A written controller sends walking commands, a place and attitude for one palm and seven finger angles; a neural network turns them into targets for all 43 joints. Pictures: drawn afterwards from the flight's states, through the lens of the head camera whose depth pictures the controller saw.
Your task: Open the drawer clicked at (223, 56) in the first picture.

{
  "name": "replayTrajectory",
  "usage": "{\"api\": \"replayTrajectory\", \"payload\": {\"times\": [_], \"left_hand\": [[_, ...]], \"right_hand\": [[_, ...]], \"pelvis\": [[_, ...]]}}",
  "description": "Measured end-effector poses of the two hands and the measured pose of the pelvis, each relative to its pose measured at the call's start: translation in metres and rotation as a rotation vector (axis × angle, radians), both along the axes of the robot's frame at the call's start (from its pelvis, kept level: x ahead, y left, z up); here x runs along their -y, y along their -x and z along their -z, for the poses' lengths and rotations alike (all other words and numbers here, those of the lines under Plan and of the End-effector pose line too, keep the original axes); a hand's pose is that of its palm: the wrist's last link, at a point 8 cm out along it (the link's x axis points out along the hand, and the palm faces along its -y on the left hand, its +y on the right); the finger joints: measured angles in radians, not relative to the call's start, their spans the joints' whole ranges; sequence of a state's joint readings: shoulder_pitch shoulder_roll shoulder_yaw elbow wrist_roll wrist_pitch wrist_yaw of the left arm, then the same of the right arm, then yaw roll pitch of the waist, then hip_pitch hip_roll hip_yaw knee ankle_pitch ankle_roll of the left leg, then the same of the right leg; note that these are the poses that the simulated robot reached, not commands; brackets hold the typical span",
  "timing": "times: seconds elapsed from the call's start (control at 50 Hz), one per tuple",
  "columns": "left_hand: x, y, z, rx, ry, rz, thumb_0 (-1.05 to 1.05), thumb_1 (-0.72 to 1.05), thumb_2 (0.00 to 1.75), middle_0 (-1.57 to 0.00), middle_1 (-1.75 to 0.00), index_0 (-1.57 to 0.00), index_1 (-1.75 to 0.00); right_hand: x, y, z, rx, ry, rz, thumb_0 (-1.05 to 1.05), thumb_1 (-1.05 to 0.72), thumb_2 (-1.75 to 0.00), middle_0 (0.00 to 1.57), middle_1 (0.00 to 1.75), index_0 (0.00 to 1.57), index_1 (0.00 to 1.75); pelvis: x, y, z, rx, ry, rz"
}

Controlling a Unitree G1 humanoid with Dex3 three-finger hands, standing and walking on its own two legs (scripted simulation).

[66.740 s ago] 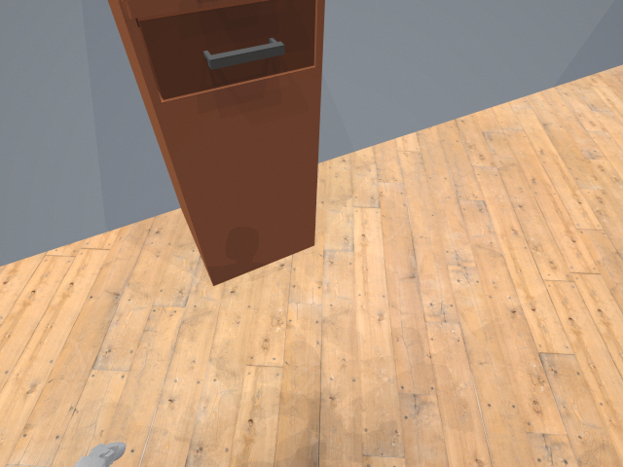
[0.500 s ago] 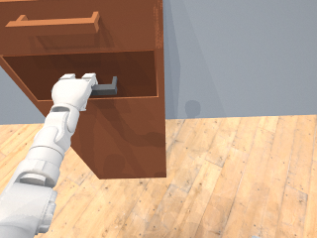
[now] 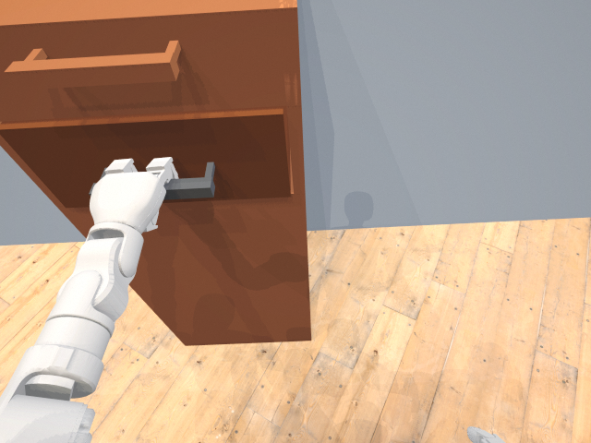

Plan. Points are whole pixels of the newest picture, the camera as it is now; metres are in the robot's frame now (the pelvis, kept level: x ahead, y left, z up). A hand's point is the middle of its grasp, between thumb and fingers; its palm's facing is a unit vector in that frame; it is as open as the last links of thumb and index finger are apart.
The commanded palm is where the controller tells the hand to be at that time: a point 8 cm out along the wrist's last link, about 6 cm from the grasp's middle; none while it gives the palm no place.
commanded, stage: pull the drawer open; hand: left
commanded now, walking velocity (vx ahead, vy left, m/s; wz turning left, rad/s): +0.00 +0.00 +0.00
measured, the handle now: (156, 180) +0.46 +0.22 +0.09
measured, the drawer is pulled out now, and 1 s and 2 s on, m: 0.01 0.07 0.23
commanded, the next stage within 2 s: none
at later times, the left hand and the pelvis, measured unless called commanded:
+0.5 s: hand (143, 226) +0.39 +0.23 +0.07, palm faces -0.03 -0.02 -1.00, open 5.6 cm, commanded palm +0.37 +0.24 +0.13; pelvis +0.00 -0.01 +0.00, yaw +2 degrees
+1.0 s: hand (136, 258) +0.34 +0.23 +0.07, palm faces +0.05 -0.07 -1.00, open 5.7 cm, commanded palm +0.28 +0.24 +0.13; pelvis -0.01 +0.00 +0.00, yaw -1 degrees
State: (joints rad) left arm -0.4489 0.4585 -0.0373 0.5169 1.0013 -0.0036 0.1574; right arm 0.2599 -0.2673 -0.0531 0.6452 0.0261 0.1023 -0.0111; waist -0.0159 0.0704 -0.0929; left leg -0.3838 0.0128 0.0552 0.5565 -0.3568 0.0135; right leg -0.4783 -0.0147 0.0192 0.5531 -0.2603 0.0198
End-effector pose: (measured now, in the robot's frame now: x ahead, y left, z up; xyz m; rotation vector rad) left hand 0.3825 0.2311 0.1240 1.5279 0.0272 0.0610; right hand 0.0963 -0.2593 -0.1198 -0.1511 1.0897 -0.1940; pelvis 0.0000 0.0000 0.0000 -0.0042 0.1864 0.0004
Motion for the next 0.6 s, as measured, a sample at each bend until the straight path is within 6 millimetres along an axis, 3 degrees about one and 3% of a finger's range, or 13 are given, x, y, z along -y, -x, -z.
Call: {"api": "replayTrajectory", "payload": {"times": [0.14,0.32,0.44,0.6], "left_hand": [[0.001,0.016,0.000,0.007,0.008,-0.004,0.01,0.75,0.79,-0.30,-1.35,-0.38,-1.35],[0.002,0.013,-0.002,-0.025,-0.029,-0.015,0.00,0.72,0.82,-0.36,-1.35,-0.39,-1.35],[0.001,0.012,-0.004,-0.050,-0.020,-0.014,0.00,0.71,0.81,-0.37,-1.35,-0.40,-1.35],[0.000,0.013,-0.003,-0.042,-0.022,0.005,0.00,0.72,0.81,-0.37,-1.35,-0.40,-1.35]], "right_hand": [[-0.007,-0.036,-0.005,0.058,-0.008,-0.045,0.01,-0.91,-0.90,0.20,0.30,0.20,0.30],[-0.018,-0.067,-0.005,0.096,-0.010,-0.120,0.01,-0.91,-0.90,0.20,0.30,0.20,0.30],[-0.018,-0.059,-0.003,0.097,-0.014,-0.115,0.00,-0.91,-0.90,0.20,0.30,0.20,0.30],[-0.003,-0.017,0.003,0.028,0.011,-0.075,0.00,-0.91,-0.90,0.20,0.30,0.20,0.30]], "pelvis": [[-0.001,-0.009,-0.001,0.013,0.003,-0.011],[0.004,-0.005,-0.001,0.021,0.001,-0.044],[0.008,0.001,0.000,0.029,-0.003,-0.044],[0.012,0.013,0.001,0.029,-0.006,-0.039]]}}
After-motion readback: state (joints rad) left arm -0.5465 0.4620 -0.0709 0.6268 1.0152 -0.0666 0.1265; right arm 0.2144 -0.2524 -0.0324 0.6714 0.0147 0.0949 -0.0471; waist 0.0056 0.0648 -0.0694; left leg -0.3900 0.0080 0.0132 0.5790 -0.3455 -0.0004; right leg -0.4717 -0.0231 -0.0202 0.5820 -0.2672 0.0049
